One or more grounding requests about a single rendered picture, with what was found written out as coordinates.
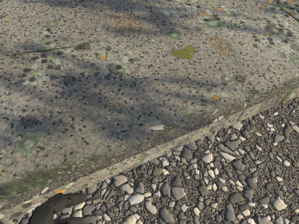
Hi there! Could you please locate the left robot hand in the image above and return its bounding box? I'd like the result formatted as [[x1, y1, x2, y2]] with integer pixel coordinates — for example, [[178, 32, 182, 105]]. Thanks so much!
[[27, 192, 93, 224]]

